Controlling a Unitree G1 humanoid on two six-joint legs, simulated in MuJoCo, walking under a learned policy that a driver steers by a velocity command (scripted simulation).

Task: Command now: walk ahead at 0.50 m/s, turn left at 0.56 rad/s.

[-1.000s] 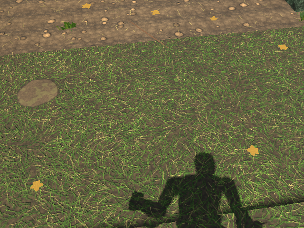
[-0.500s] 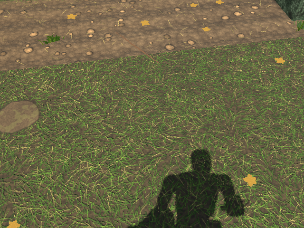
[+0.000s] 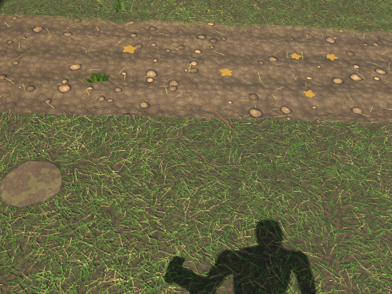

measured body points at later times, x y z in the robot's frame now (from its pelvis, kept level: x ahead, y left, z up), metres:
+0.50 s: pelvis +0.31 -0.08 -0.16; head +0.35 -0.08 +0.29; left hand +0.18 +0.14 -0.29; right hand +0.54 -0.26 -0.28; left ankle +0.42 +0.06 -0.84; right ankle +0.27 -0.16 -0.89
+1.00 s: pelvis +0.55 -0.02 -0.15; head +0.56 -0.01 +0.30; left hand +0.58 +0.24 -0.29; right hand +0.57 -0.28 -0.29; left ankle +0.47 +0.03 -0.89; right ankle +0.71 -0.15 -0.83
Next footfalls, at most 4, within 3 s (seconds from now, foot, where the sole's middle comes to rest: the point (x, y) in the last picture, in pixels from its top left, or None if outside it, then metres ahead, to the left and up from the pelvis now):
0.20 right None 0.31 -0.15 -0.93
0.68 left None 0.51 0.04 -0.93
1.20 right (197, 234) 0.81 -0.10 -0.93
1.78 left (165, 174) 1.13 0.02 -0.93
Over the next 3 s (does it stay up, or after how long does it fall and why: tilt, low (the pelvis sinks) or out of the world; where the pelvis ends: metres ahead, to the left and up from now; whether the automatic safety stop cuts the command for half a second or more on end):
stays up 1.45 -0.02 -0.15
